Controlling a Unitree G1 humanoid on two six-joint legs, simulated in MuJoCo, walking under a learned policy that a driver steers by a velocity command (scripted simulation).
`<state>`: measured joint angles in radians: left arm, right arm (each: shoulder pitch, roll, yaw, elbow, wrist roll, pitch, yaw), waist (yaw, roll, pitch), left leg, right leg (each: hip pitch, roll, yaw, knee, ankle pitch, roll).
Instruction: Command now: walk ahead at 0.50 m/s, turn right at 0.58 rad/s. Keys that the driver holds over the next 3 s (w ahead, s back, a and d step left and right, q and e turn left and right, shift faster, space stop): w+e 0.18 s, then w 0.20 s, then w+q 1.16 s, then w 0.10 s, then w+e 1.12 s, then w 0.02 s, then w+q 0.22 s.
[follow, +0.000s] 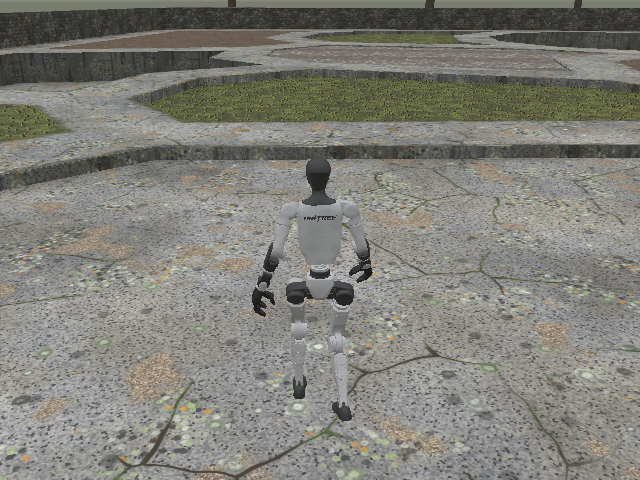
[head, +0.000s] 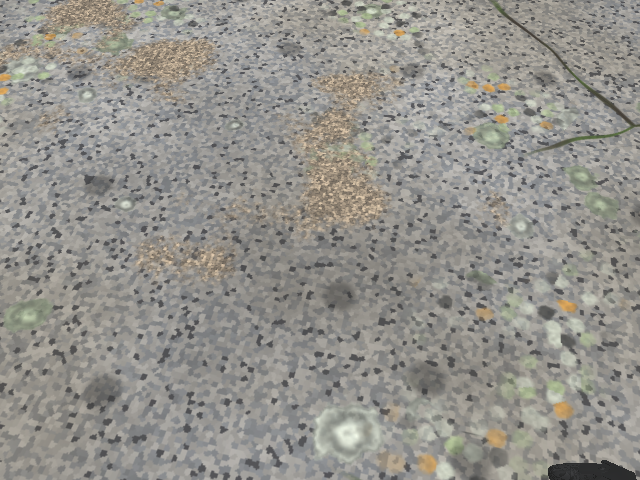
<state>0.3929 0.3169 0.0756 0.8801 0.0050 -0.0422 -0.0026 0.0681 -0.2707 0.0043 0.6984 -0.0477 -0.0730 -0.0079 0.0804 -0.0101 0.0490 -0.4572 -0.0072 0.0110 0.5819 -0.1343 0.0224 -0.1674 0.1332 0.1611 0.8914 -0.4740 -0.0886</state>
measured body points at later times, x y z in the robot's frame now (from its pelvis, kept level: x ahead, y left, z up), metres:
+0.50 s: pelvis +0.25 -0.05 +0.00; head +0.28 -0.06 +0.45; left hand +0.51 +0.13 -0.08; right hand +0.15 -0.28 -0.14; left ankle +0.11 +0.11 -0.67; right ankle +0.31 -0.14 -0.72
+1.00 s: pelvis +0.51 -0.05 -0.01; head +0.54 -0.05 +0.44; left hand +0.47 +0.20 -0.15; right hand +0.70 -0.28 -0.11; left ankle +0.61 +0.01 -0.72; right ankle +0.32 -0.14 -0.70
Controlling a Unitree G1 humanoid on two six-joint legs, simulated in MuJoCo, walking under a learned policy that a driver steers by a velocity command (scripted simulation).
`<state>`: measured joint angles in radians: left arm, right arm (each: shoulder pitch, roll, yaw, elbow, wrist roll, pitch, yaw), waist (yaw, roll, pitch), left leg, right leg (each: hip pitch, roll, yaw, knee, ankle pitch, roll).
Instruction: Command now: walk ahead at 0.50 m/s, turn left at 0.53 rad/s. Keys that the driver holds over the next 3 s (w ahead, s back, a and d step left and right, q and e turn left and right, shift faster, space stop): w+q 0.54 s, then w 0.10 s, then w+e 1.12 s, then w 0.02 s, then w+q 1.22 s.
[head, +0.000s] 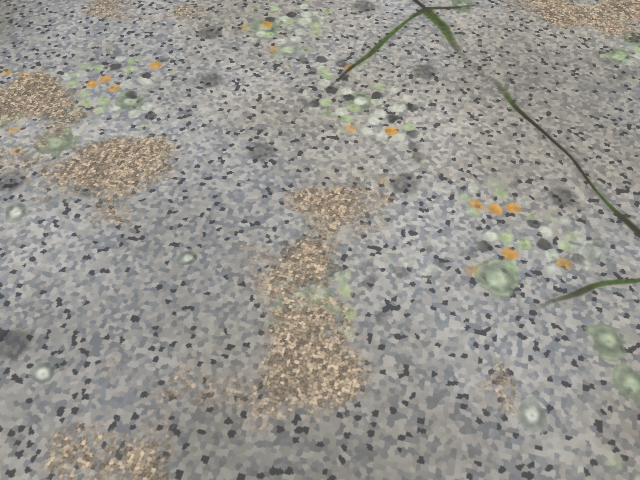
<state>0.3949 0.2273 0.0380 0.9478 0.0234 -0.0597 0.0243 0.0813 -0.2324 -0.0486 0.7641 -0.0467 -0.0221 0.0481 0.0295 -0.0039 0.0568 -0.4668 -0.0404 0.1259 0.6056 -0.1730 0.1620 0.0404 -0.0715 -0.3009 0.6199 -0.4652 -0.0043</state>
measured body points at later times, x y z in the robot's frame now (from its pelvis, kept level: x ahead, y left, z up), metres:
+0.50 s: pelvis +0.27 +0.00 +0.01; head +0.31 +0.01 +0.46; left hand +0.43 +0.28 -0.07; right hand +0.32 -0.29 -0.11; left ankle +0.10 +0.05 -0.71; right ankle +0.43 -0.07 -0.71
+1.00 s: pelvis +0.50 +0.09 +0.02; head +0.53 +0.10 +0.46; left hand +0.37 +0.32 -0.12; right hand +0.78 -0.04 -0.06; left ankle +0.55 +0.21 -0.72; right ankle +0.44 -0.07 -0.71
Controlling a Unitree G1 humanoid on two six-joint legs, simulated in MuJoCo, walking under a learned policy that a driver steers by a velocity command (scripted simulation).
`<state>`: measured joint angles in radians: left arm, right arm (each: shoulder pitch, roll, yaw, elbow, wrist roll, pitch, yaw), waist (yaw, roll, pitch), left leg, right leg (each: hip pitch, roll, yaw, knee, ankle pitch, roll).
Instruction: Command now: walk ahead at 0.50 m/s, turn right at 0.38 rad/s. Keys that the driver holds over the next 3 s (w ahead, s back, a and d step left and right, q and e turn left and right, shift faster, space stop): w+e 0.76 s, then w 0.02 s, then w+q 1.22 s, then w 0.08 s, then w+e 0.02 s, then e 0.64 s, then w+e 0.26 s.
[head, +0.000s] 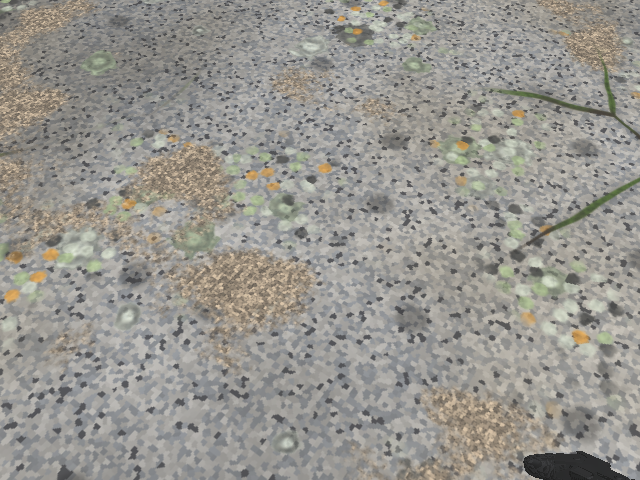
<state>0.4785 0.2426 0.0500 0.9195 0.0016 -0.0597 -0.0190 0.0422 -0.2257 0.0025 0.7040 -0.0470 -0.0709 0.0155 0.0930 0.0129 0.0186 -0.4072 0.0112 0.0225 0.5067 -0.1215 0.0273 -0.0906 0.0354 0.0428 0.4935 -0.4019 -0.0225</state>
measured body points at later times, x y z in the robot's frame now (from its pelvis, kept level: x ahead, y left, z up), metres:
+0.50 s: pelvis +0.24 -0.04 -0.01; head +0.27 -0.06 +0.44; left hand +0.51 +0.12 -0.10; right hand +0.13 -0.28 -0.15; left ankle +0.09 +0.10 -0.72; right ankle +0.33 -0.13 -0.73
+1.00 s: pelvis +0.49 -0.14 +0.00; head +0.52 -0.15 +0.45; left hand +0.60 +0.12 -0.13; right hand +0.56 -0.43 -0.10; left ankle +0.68 -0.11 -0.71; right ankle +0.33 -0.13 -0.73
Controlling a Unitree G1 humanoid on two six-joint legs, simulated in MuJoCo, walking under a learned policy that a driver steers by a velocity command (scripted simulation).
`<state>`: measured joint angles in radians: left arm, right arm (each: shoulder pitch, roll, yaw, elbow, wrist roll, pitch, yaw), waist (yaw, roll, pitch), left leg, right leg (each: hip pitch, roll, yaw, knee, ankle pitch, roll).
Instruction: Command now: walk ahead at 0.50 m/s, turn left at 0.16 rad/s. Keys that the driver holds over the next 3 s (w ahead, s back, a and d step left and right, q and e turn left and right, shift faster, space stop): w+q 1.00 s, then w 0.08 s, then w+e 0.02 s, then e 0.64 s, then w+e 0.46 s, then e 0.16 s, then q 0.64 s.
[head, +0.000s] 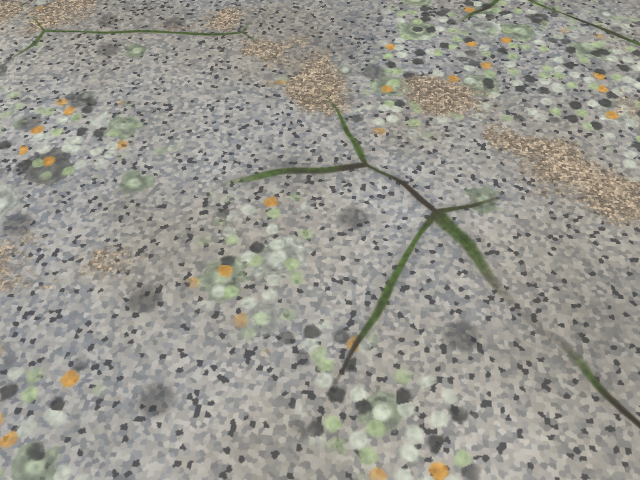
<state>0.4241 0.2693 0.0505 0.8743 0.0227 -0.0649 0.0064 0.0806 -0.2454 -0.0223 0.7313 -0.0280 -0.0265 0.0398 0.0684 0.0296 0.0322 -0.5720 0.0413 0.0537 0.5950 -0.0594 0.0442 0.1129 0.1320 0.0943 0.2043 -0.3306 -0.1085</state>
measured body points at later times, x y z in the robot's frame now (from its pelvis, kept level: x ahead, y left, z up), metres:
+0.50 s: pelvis +0.28 +0.04 +0.01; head +0.31 +0.06 +0.46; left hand +0.44 +0.31 -0.09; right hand +0.31 -0.24 -0.12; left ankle +0.17 +0.09 -0.73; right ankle +0.47 -0.07 -0.70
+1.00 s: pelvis +0.53 +0.10 +0.01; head +0.56 +0.12 +0.46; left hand +0.37 +0.32 -0.12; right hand +0.83 +0.01 -0.09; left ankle +0.59 +0.28 -0.69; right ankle +0.49 -0.04 -0.73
